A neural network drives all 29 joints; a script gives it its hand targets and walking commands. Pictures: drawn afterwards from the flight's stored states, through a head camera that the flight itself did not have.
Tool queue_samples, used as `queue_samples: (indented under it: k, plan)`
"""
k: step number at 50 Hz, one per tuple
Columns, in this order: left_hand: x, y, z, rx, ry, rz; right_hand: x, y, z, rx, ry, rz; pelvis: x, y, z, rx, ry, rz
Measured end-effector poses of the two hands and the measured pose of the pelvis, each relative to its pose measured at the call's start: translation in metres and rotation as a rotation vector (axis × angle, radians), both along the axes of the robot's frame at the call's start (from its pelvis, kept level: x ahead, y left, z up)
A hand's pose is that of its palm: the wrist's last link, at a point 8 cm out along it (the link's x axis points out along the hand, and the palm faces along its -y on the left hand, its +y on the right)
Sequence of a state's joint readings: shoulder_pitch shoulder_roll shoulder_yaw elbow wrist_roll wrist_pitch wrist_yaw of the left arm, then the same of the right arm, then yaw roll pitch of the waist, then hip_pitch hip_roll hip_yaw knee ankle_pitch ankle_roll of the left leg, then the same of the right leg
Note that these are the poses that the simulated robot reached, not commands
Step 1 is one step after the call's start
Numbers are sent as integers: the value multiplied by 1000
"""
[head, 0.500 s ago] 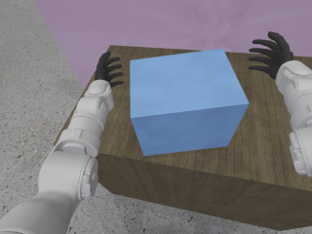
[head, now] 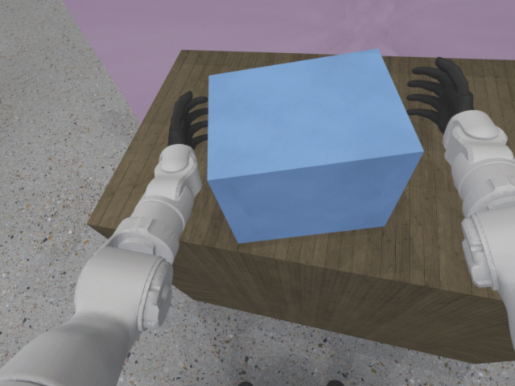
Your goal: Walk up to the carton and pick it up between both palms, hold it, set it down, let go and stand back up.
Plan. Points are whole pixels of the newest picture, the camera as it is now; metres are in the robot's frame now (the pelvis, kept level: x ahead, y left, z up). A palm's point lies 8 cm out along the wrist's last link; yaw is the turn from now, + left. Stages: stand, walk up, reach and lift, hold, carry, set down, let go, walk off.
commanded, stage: reach and lift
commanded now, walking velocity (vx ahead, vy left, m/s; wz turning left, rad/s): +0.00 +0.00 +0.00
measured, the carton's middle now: (301, 155) +0.47 +0.04 +0.04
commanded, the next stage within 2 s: none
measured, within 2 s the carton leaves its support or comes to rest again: neither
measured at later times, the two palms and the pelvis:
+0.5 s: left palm (185, 145) +0.44 +0.22 +0.09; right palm (416, 112) +0.52 -0.12 +0.10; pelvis +0.01 +0.01 +0.01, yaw +1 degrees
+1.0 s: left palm (184, 149) +0.43 +0.22 +0.09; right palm (417, 117) +0.51 -0.12 +0.10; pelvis +0.02 +0.00 +0.02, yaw +1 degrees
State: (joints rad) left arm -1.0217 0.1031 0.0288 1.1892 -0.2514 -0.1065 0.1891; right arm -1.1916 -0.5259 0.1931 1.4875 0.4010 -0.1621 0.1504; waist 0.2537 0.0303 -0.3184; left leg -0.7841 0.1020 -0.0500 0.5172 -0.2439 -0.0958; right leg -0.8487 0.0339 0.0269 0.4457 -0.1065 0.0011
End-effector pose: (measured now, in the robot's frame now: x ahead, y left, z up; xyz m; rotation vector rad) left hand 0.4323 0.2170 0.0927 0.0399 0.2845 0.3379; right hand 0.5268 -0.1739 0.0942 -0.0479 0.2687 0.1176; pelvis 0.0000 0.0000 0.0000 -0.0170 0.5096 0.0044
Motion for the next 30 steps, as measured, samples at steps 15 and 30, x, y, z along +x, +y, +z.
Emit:
queue_samples:
  k: [15,30]
  plan:
    - [4,-6,-5,-29,-32,0,3,39,0,7,-20,73,5,0,2,4,-9,-2]
    - [4,0,-7,-35,-51,19,-7,49,0,0,-19,30,5,8,7,-5,-33,9]
